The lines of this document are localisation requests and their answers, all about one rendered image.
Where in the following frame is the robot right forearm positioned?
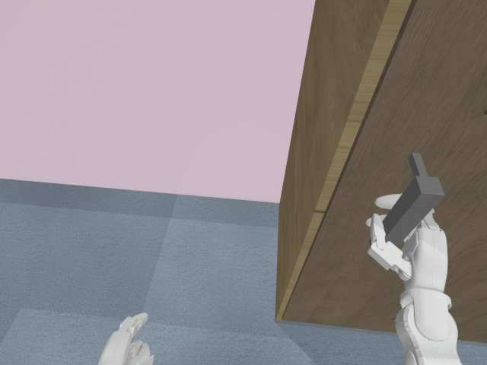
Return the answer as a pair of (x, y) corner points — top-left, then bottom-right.
(395, 286), (462, 365)

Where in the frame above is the left robot hand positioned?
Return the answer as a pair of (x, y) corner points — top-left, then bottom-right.
(98, 313), (154, 365)

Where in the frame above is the wardrobe door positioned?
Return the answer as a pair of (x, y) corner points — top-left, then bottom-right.
(282, 0), (487, 343)

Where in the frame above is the right robot hand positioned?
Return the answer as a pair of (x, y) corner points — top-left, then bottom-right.
(366, 194), (447, 293)

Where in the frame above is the handle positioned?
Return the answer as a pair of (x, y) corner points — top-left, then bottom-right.
(369, 153), (445, 247)

